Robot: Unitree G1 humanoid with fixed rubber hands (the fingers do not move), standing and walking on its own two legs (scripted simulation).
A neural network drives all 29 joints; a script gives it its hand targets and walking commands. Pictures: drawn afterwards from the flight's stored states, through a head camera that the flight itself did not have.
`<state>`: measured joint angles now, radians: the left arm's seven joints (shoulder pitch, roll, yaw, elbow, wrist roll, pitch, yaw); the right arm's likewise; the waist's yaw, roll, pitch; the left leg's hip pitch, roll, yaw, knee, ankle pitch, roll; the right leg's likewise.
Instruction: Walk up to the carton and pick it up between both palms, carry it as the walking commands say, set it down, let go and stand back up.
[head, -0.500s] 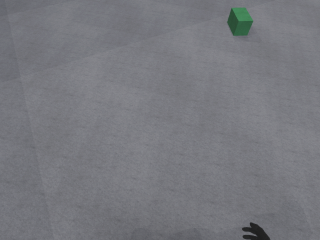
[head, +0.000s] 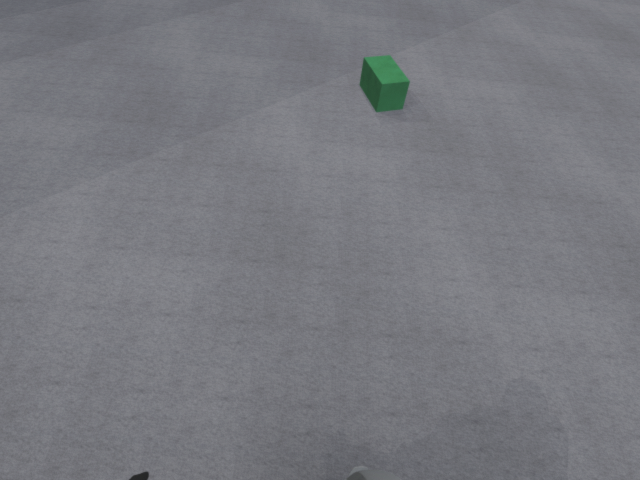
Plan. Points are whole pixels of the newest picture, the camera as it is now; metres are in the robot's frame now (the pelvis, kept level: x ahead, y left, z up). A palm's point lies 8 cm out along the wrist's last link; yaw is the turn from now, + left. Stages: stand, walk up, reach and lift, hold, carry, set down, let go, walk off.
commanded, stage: walk up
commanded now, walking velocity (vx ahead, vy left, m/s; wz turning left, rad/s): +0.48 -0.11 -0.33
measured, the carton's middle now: (383, 83) +2.04 -0.41 -0.65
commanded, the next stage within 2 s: none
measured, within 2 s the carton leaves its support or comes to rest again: neither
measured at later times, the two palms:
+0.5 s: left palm (175, 301) +0.40 +0.23 -0.10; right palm (516, 401) +0.24 -0.27 -0.07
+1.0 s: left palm (228, 227) +0.55 +0.16 -0.09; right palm (487, 169) +0.70 -0.36 -0.06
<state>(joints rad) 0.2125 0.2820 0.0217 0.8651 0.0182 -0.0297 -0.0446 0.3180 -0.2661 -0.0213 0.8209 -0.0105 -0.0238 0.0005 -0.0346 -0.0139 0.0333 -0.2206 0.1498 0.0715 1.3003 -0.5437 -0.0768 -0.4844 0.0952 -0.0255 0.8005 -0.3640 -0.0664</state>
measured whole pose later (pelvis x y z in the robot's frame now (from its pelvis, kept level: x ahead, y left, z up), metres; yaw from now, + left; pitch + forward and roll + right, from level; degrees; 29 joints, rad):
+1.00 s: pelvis +0.57 -0.09 +0.03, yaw -9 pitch -1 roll +0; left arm 0.48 0.23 0.02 0.95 0.02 -0.06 -0.01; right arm 0.04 -0.25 -0.02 0.88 -0.01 -0.01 0.04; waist 0.05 -0.01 0.03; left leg -0.46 0.13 0.06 0.87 -0.29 -0.06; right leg 0.07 0.00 -0.01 0.33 -0.38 -0.02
